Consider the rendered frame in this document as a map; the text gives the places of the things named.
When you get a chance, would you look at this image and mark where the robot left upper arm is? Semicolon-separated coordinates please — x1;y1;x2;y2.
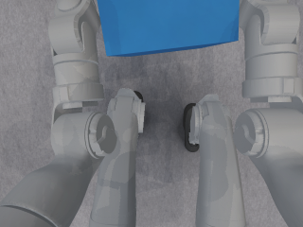
0;111;117;227

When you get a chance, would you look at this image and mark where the carton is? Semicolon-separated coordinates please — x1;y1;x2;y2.
97;0;240;57

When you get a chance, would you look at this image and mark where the robot right upper arm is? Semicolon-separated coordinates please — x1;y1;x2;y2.
232;108;303;227

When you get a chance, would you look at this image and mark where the robot right thigh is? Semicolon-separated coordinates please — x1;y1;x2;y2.
190;100;247;227

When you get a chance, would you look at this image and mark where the robot right forearm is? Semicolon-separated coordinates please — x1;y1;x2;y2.
239;0;303;113

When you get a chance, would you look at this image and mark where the robot left forearm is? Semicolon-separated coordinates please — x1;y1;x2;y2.
47;0;105;143

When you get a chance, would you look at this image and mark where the left robot foot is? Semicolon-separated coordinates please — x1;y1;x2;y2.
134;91;144;103

